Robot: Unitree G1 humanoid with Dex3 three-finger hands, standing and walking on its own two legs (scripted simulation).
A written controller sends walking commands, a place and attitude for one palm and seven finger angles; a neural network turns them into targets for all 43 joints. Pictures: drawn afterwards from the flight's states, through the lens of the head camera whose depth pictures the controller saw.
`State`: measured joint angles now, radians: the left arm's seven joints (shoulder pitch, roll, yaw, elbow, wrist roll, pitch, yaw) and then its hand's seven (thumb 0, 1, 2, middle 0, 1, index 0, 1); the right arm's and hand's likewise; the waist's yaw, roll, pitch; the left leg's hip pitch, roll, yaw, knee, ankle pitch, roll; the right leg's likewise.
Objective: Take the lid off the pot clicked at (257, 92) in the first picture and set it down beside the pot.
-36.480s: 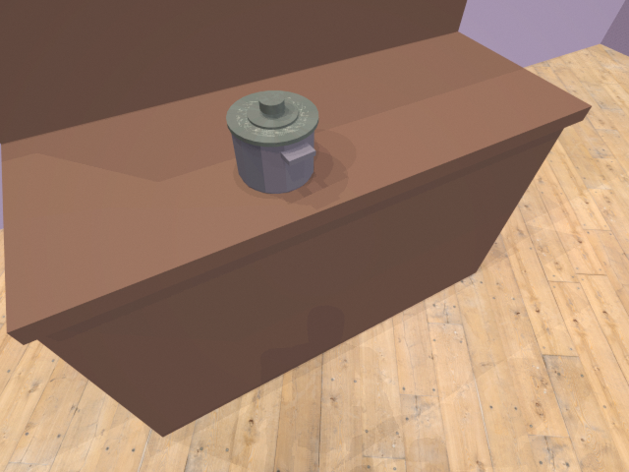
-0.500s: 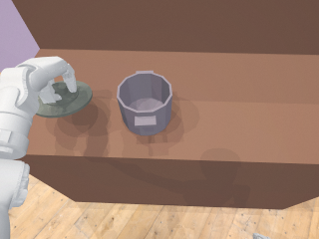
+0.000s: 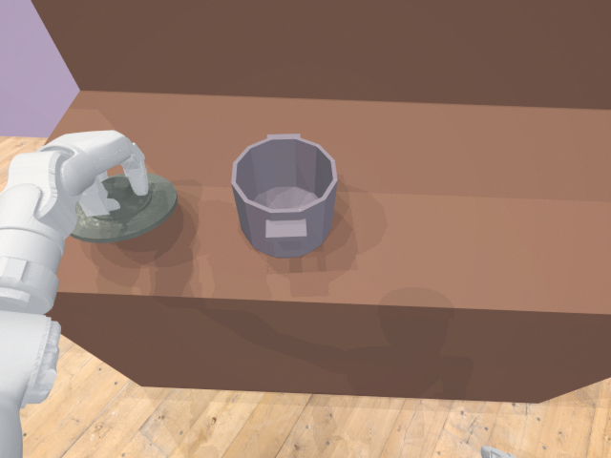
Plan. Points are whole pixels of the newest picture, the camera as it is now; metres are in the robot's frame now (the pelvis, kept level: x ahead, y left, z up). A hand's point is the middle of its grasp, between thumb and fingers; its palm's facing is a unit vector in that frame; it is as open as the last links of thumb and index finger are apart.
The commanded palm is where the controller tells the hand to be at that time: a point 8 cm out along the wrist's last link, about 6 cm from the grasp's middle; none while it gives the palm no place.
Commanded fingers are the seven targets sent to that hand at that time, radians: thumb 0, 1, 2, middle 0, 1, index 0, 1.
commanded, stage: lower the lid onto the table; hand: left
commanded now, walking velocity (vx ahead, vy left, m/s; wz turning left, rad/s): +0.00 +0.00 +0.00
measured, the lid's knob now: (115, 189) +0.46 +0.28 +0.07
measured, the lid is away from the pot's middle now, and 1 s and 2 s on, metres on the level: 0.24 0.24 0.24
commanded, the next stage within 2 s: open the fingers wide in 0.90 s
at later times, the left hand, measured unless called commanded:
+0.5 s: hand (119, 205) +0.44 +0.26 +0.06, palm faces -0.49 -0.06 -0.87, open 6.7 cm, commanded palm +0.45 +0.26 +0.13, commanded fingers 0.00 0.63 1.07 -0.91 -0.94 -0.94 -0.94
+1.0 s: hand (121, 202) +0.45 +0.27 +0.05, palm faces -0.51 -0.07 -0.86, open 6.8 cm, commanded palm +0.46 +0.26 +0.10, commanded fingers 0.00 0.62 1.06 -0.89 -0.95 -0.93 -0.94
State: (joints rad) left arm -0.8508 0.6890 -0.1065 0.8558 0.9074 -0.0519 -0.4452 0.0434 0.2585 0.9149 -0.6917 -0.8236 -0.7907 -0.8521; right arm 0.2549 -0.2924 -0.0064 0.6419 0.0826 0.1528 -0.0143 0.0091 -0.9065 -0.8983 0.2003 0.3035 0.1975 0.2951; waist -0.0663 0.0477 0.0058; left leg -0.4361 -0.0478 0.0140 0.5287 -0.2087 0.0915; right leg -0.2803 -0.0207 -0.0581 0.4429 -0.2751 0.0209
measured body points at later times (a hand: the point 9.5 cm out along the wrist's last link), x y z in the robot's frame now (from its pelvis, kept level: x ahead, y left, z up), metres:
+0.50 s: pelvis +0.00 +0.00 +0.00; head +0.06 +0.00 +0.44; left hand +0.46 +0.26 +0.11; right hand +0.05 -0.27 -0.13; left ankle +0.03 +0.06 -0.74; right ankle -0.04 -0.15 -0.73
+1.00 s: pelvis +0.00 +0.00 -0.02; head +0.07 +0.00 +0.43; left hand +0.47 +0.27 +0.10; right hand +0.03 -0.29 -0.13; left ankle +0.03 +0.06 -0.73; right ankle -0.04 -0.15 -0.73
